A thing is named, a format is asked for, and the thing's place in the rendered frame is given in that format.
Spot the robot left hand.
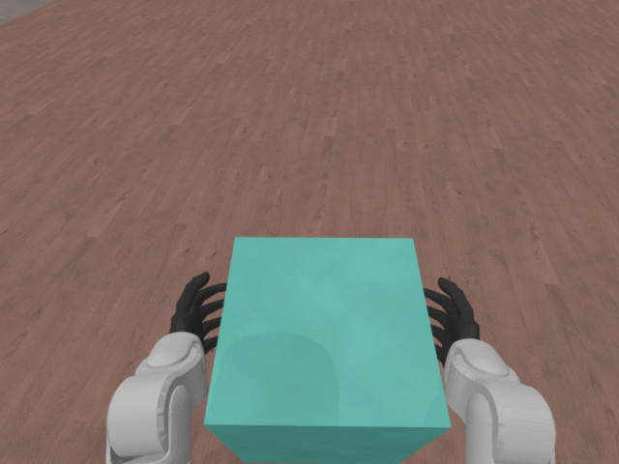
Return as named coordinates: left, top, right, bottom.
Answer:
left=169, top=272, right=227, bottom=355

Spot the carton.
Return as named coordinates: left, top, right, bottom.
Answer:
left=203, top=237, right=451, bottom=464

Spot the robot left forearm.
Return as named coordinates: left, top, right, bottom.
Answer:
left=105, top=332, right=208, bottom=464

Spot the robot right forearm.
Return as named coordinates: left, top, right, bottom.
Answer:
left=444, top=338, right=556, bottom=464

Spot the robot right hand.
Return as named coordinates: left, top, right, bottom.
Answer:
left=423, top=277, right=480, bottom=367

